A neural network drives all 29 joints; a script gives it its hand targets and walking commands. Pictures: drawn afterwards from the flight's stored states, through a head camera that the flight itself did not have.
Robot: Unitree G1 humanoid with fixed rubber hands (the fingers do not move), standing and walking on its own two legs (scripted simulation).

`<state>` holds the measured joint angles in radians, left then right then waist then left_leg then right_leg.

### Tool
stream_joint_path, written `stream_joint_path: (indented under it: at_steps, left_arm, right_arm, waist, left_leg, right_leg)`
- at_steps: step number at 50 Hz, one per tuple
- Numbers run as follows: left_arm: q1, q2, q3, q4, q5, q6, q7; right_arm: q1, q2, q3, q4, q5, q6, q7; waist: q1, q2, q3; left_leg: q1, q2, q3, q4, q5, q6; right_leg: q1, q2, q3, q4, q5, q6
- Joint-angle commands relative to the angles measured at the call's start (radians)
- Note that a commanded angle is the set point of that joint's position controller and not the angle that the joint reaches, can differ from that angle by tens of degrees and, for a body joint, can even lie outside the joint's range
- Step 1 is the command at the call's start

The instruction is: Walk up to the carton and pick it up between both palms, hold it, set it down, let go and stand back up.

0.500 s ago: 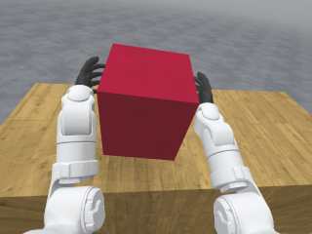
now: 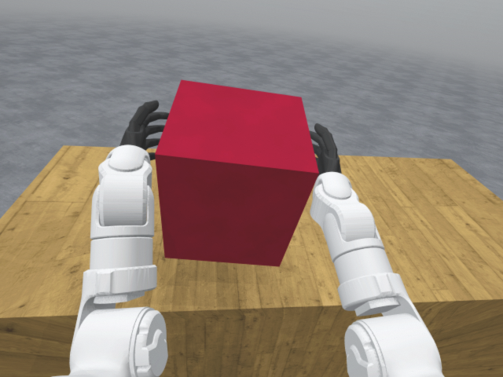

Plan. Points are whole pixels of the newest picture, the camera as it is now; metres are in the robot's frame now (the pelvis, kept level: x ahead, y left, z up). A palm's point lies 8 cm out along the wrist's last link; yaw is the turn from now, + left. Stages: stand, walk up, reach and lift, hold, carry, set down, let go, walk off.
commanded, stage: hold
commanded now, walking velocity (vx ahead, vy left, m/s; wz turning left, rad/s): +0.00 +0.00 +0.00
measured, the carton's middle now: (232, 177) +0.38 +0.03 +0.20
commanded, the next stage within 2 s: none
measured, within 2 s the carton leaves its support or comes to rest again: neither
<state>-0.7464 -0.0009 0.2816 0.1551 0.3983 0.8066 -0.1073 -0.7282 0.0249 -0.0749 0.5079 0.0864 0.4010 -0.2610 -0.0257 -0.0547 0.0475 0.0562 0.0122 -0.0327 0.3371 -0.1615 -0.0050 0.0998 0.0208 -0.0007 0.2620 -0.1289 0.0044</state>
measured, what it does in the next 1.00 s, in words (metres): stands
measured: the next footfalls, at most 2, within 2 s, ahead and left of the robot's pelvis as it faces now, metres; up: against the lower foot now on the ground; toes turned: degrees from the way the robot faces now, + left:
none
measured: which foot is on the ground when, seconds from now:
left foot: down 0.00-1.00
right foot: down 0.00-1.00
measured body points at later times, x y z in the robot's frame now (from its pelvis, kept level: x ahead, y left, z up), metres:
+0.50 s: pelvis +0.02 +0.00 +0.00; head -0.05 +0.03 +0.45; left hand +0.37 +0.18 +0.24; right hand +0.39 -0.10 +0.22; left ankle +0.04 +0.12 -0.75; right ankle +0.03 -0.12 -0.75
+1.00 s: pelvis +0.01 +0.00 +0.00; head -0.06 +0.02 +0.45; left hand +0.38 +0.17 +0.26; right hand +0.39 -0.12 +0.23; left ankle +0.04 +0.12 -0.75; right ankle +0.03 -0.12 -0.75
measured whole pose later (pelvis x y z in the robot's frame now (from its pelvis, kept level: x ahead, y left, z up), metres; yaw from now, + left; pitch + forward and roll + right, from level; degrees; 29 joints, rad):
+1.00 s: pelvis +0.01 +0.00 +0.00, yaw +0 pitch -11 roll -1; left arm -0.80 0.00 0.30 0.19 0.40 0.77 -0.11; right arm -0.76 0.03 -0.11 0.50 0.07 0.38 -0.26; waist -0.03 -0.05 0.06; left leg 0.03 0.01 -0.04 0.33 -0.16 -0.01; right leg 0.06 0.02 -0.01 0.28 -0.14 0.00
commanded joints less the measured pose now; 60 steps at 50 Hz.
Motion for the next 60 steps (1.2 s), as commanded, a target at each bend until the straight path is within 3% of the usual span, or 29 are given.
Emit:
stream_joint_path:
  at_steps: [1,4,6,9,10,14,16,17,20,21,22,26,30,31,36,39,43,47,50,51,55,57,60]
  left_arm:
    - [-0.663,-0.573,-0.299,0.072,-0.146,-0.077,-0.154]
    - [-0.623,-0.56,-0.278,0.066,-0.125,-0.072,-0.154]
    - [-0.596,-0.567,-0.297,0.034,-0.13,-0.065,-0.154]
    - [-0.54,-0.561,-0.31,-0.016,-0.137,-0.057,-0.161]
    - [-0.526,-0.567,-0.327,-0.046,-0.146,-0.053,-0.161]
    - [-0.436,-0.594,-0.417,-0.189,-0.185,-0.046,-0.15]
    - [-0.416,-0.584,-0.461,-0.254,-0.205,-0.042,-0.143]
    - [-0.391,-0.577,-0.466,-0.268,-0.204,-0.034,-0.14]
    - [-0.36,-0.563,-0.5,-0.334,-0.23,-0.021,-0.135]
    - [-0.37,-0.551,-0.51,-0.345,-0.239,-0.018,-0.139]
    - [-0.387,-0.542,-0.502,-0.345,-0.236,-0.017,-0.143]
    - [-0.449,-0.543,-0.474,-0.274,-0.228,-0.01,-0.163]
    - [-0.545,-0.559,-0.411,-0.112,-0.189,-0.013,-0.176]
    - [-0.569,-0.568,-0.415,-0.103,-0.191,-0.02,-0.177]
    - [-0.677,-0.565,-0.354,0.004,-0.171,-0.051,-0.173]
    - [-0.683,-0.577,-0.325,0.029,-0.163,-0.071,-0.16]
    - [-0.634,-0.582,-0.317,0.022,-0.162,-0.081,-0.14]
    - [-0.53,-0.559,-0.314,-0.016,-0.136,-0.057,-0.151]
    - [-0.49,-0.549,-0.326,-0.076,-0.143,-0.048,-0.16]
    - [-0.472,-0.558,-0.348,-0.105,-0.152,-0.046,-0.163]
    - [-0.413,-0.565,-0.418,-0.214,-0.183,-0.038,-0.156]
    - [-0.399,-0.566,-0.458,-0.268,-0.204,-0.033,-0.152]
    - [-0.394,-0.54,-0.456,-0.247,-0.213,-0.024,-0.158]
  right_arm:
    - [-0.837,0.46,0.159,-0.078,0.035,-0.103,0.188]
    - [-0.815,0.462,0.186,-0.092,0.052,-0.102,0.18]
    - [-0.778,0.456,0.201,-0.102,0.064,-0.1,0.171]
    - [-0.753,0.475,0.259,-0.16,0.101,-0.095,0.154]
    - [-0.747,0.475,0.271,-0.175,0.11,-0.095,0.148]
    - [-0.685,0.46,0.365,-0.319,0.19,-0.093,0.111]
    - [-0.66,0.458,0.398,-0.385,0.214,-0.081,0.092]
    - [-0.678,0.457,0.424,-0.443,0.227,-0.079,0.086]
    - [-0.65,0.456,0.459,-0.53,0.242,-0.062,0.068]
    - [-0.61,0.444,0.435,-0.499,0.227,-0.049,0.062]
    - [-0.599,0.445,0.426,-0.487,0.219,-0.041,0.061]
    - [-0.605,0.421,0.359,-0.39,0.165,-0.02,0.078]
    - [-0.712,0.415,0.251,-0.237,0.092,-0.027,0.117]
    - [-0.711,0.42,0.237,-0.218,0.078,-0.031,0.126]
    - [-0.815,0.439,0.167,-0.115,0.033,-0.062,0.173]
    - [-0.849,0.468,0.173,-0.116,0.043,-0.091,0.185]
    - [-0.826,0.483,0.211,-0.133,0.06,-0.114,0.181]
    - [-0.749,0.459,0.251,-0.156,0.093,-0.1,0.158]
    - [-0.721,0.469,0.303,-0.207,0.127,-0.09,0.136]
    - [-0.707,0.461,0.313,-0.241,0.14,-0.089,0.126]
    - [-0.666,0.459,0.393,-0.356,0.203,-0.078,0.095]
    - [-0.626,0.457,0.406,-0.391,0.21,-0.065,0.082]
    - [-0.617,0.454,0.407,-0.405,0.2,-0.043,0.071]
  waist:
    - [-0.117,0.083,-0.192]
    - [-0.111,0.062,-0.222]
    - [-0.128,0.067,-0.26]
    - [-0.128,0.035,-0.29]
    - [-0.135,0.053,-0.311]
    - [-0.161,0.076,-0.444]
    - [-0.178,0.085,-0.494]
    - [-0.17,0.077,-0.498]
    - [-0.175,0.065,-0.488]
    - [-0.202,0.079,-0.449]
    - [-0.191,0.077,-0.418]
    - [-0.2,0.069,-0.282]
    - [-0.191,0.073,-0.139]
    - [-0.197,0.073,-0.14]
    - [-0.145,0.089,-0.14]
    - [-0.121,0.081,-0.194]
    - [-0.119,0.062,-0.279]
    - [-0.141,0.05,-0.308]
    - [-0.135,0.033,-0.338]
    - [-0.152,0.042,-0.363]
    - [-0.159,0.065,-0.443]
    - [-0.18,0.076,-0.461]
    - [-0.188,0.045,-0.391]
  left_leg:
    - [-0.228,-0.023,0.076,-0.179,-0.222,0.028]
    - [-0.172,-0.03,0.085,-0.162,-0.126,0.025]
    - [-0.133,-0.033,0.084,-0.135,-0.044,0.012]
    - [-0.065,-0.044,0.091,-0.088,0.126,0.007]
    - [-0.038,-0.048,0.092,-0.073,0.186,-0.002]
    - [0.077,-0.046,0.078,0.005,0.47,-0.038]
    - [0.098,-0.054,0.077,0.026,0.52,-0.047]
    - [0.101,-0.058,0.076,0.031,0.542,-0.045]
    - [0.097,-0.061,0.07,0.037,0.562,-0.049]
    - [0.085,-0.062,0.069,0.03,0.512,-0.052]
    - [0.062,-0.065,0.071,0.022,0.467,-0.048]
    - [0.019,-0.046,0.066,-0.03,0.294,-0.042]
    - [-0.09,-0.03,0.079,-0.115,-0.016,-0.019]
    - [-0.119,-0.025,0.078,-0.13,-0.068,-0.018]
    - [-0.227,-0.015,0.077,-0.186,-0.266,0.015]
    - [-0.222,-0.022,0.079,-0.178,-0.235,0.026]
    - [-0.148,-0.031,0.082,-0.138,-0.069,0.019]
    - [-0.049,-0.041,0.082,-0.088,0.114,0.009]
    - [-0.007,-0.051,0.088,-0.059,0.221,0.005]
    - [0.014,-0.055,0.084,-0.041,0.278,-0.005]
    - [0.072,-0.059,0.081,0.002,0.439,-0.031]
    - [0.087,-0.059,0.077,0.012,0.476,-0.042]
    - [0.051,-0.064,0.08,-0.004,0.405,-0.034]
  right_leg:
    - [0.057,0.024,-0.084,-0.01,-0.126,-0.01]
    - [0.081,0.022,-0.081,-0.016,-0.063,-0.001]
    - [0.097,0.025,-0.08,-0.018,-0.004,0.0]
    - [0.125,0.031,-0.085,-0.022,0.119,0.013]
    - [0.134,0.033,-0.085,-0.019,0.159,0.014]
    - [0.215,0.051,-0.087,0.009,0.395,0.03]
    - [0.242,0.053,-0.089,0.024,0.483,0.041]
    - [0.254,0.055,-0.092,0.029,0.521,0.047]
    - [0.256,0.057,-0.088,0.042,0.591,0.059]
    - [0.235,0.05,-0.083,0.037,0.559,0.059]
    - [0.224,0.047,-0.083,0.03,0.52,0.057]
    - [0.131,0.04,-0.087,-0.008,0.281,0.034]
    - [0.035,0.023,-0.084,-0.05,-0.024,-0.001]
    - [0.041,0.019,-0.086,-0.045,-0.051,-0.006]
    - [0.022,0.021,-0.089,-0.017,-0.178,-0.016]
    - [0.038,0.024,-0.087,-0.009,-0.141,-0.01]
    - [0.071,0.023,-0.087,-0.012,-0.027,0.0]
    - [0.113,0.029,-0.086,-0.021,0.107,0.01]
    - [0.154,0.031,-0.084,-0.014,0.218,0.024]
    - [0.176,0.032,-0.082,-0.008,0.28,0.027]
    - [0.235,0.042,-0.081,0.017,0.454,0.041]
    - [0.24,0.045,-0.083,0.026,0.505,0.047]
    - [0.229,0.04,-0.084,0.016,0.484,0.056]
